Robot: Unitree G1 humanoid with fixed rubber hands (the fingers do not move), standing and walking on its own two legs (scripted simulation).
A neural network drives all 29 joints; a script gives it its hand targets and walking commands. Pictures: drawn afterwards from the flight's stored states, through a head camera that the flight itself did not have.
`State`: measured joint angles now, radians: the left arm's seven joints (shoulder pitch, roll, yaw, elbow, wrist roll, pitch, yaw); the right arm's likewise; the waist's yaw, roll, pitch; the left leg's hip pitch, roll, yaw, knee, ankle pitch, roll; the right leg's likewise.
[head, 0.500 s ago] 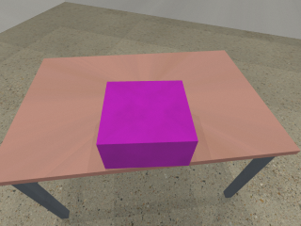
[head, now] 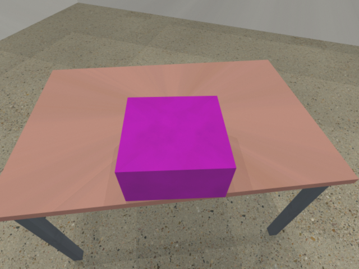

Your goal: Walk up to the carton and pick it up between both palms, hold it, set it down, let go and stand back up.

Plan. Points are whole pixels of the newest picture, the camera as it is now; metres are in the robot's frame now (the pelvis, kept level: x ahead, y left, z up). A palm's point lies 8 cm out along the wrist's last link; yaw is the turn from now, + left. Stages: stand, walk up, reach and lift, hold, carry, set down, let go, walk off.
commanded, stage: walk up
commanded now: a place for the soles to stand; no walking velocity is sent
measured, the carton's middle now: (174, 145) +0.48 +0.04 -0.05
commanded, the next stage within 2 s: none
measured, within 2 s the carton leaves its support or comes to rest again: neither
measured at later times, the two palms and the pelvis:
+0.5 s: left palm out of the picture +0.08 +0.30 -0.11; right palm out of the picture +0.05 -0.29 -0.11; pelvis +0.00 +0.00 +0.00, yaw +0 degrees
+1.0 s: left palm out of the picture +0.08 +0.30 -0.11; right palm out of the picture +0.05 -0.29 -0.11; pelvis +0.00 +0.00 +0.00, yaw +0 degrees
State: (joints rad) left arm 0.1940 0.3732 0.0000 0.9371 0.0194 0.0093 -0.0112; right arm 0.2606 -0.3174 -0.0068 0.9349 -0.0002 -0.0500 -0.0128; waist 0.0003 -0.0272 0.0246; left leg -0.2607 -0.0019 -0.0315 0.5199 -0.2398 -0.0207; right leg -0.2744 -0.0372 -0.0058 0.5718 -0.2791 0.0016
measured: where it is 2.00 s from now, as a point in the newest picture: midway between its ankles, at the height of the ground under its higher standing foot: outside the picture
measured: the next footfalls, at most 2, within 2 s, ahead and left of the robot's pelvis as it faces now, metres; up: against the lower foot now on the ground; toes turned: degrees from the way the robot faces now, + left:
none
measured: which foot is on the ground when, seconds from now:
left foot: down 0.00-1.00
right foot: down 0.00-1.00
